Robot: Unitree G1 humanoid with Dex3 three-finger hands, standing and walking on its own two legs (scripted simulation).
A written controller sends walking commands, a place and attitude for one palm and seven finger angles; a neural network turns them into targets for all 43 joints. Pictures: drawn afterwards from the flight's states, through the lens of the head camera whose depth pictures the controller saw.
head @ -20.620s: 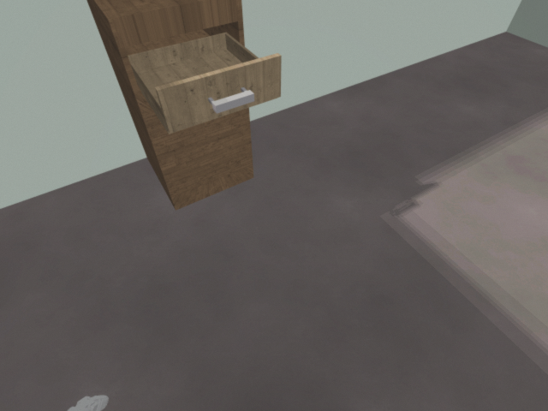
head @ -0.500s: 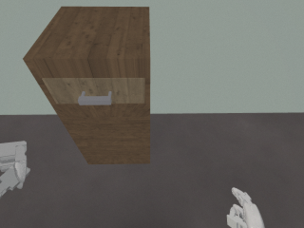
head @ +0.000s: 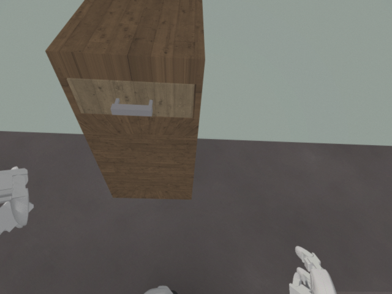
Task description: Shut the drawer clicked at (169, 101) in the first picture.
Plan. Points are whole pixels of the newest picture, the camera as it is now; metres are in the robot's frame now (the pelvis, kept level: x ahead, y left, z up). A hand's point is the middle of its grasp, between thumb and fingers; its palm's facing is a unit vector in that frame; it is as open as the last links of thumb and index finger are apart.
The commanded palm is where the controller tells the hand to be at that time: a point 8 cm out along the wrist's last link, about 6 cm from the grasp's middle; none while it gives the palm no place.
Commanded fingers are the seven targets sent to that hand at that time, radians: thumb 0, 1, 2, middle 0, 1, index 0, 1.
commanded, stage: step back with the hand held close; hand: left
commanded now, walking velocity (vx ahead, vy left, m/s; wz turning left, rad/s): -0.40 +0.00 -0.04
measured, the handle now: (133, 105) +0.66 +0.22 -0.05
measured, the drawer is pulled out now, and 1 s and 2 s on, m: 0.00 0.00 0.00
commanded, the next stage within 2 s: stop stepping back and stand still in 0.42 s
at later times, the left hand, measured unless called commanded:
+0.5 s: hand out of the picture +0.13 +0.25 +0.18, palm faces +0.32 -0.84 -0.43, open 3.2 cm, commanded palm +0.06 +0.28 +0.19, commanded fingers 0.00 0.90 0.90 -1.40 -1.60 -1.40 -1.60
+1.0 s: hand out of the picture +0.04 +0.25 +0.17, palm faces +0.35 -0.86 -0.38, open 3.3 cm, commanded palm -0.02 +0.28 +0.19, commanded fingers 0.00 0.90 0.90 -1.40 -1.60 -1.40 -1.60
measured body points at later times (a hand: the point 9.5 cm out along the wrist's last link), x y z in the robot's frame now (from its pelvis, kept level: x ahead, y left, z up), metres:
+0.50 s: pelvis -0.08 +0.01 +0.00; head -0.06 +0.04 +0.45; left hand +0.10 +0.29 +0.20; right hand +0.08 -0.25 -0.06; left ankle +0.01 +0.08 -0.73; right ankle -0.09 -0.12 -0.72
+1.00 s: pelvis -0.17 +0.02 +0.00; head -0.19 +0.04 +0.45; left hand +0.02 +0.29 +0.19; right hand -0.06 -0.24 -0.08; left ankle -0.11 +0.11 -0.73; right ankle -0.21 -0.09 -0.72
